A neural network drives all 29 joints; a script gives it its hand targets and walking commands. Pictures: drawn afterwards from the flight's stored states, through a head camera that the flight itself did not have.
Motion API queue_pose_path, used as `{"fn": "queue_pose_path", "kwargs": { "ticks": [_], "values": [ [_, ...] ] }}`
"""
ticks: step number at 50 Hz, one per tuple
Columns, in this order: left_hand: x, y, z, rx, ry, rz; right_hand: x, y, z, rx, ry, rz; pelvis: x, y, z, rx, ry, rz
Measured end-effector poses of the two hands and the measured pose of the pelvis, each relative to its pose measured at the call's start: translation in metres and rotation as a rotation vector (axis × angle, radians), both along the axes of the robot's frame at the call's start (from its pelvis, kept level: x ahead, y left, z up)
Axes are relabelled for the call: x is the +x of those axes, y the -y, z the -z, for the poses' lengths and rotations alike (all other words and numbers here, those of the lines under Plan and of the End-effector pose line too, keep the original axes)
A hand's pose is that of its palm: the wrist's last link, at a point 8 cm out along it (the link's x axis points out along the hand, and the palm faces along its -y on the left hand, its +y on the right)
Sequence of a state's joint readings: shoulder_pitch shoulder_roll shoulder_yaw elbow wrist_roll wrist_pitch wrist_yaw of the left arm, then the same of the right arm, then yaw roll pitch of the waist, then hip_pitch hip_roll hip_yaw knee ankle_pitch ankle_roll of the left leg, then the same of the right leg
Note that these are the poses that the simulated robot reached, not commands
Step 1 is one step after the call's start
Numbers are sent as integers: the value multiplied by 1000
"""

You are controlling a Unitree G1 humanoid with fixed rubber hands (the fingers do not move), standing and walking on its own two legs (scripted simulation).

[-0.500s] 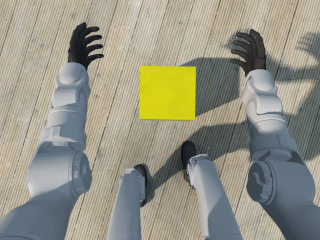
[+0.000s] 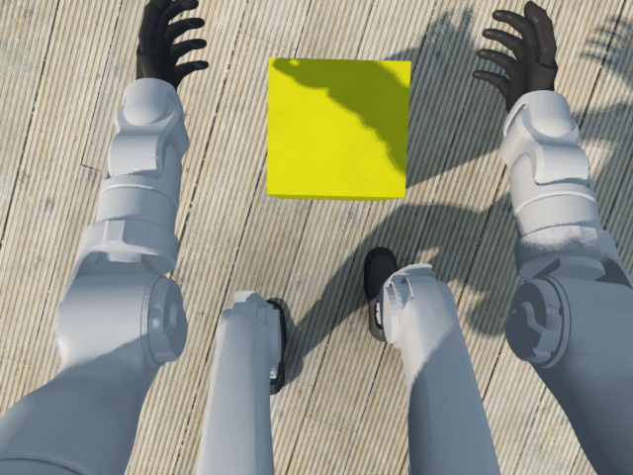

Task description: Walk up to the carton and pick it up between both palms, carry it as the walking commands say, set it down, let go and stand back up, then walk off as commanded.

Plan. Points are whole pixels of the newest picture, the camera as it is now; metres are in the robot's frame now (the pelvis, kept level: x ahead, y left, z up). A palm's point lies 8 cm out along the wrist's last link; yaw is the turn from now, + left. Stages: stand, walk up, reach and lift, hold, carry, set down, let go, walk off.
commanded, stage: reach and lift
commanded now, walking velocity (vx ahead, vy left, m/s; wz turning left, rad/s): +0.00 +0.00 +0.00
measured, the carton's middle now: (333, 142) +0.49 -0.06 -0.42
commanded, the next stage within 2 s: none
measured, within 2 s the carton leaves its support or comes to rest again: neither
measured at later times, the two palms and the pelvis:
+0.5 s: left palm (201, 115) +0.53 +0.13 -0.26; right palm (465, 122) +0.47 -0.25 -0.28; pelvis -0.03 +0.00 -0.12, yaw +0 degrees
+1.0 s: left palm (222, 135) +0.52 +0.12 -0.36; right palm (446, 125) +0.49 -0.25 -0.35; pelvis -0.03 +0.01 -0.17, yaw +0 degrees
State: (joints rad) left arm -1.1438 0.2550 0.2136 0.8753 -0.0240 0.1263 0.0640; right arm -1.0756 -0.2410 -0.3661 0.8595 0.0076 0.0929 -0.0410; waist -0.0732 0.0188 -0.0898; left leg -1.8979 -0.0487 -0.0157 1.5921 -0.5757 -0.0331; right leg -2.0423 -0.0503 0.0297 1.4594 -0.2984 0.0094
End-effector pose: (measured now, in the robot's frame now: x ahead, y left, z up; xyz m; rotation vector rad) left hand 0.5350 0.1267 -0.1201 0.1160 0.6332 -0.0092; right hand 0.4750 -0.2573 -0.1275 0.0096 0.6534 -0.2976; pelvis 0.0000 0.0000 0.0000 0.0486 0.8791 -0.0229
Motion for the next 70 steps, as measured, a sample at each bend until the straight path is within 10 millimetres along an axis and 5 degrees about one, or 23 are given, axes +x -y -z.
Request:
{"fn": "queue_pose_path", "kwargs": {
  "ticks": [24,41,49,70],
  "values": [
    [-5,1,134,20,-47,-10,0,-8,143,13,-48,6,-28,4,111,1,101,1],
    [-12,5,225,-2,-86,30,2,-6,219,-6,-112,6,-34,-5,159,-21,180,-20],
    [-16,4,237,-6,-71,45,10,-10,222,-4,-95,9,-35,-6,166,-30,190,-29],
    [-11,17,221,-11,-76,53,7,-23,219,25,-94,-8,-38,-5,162,-24,194,-26]
  ]
}}
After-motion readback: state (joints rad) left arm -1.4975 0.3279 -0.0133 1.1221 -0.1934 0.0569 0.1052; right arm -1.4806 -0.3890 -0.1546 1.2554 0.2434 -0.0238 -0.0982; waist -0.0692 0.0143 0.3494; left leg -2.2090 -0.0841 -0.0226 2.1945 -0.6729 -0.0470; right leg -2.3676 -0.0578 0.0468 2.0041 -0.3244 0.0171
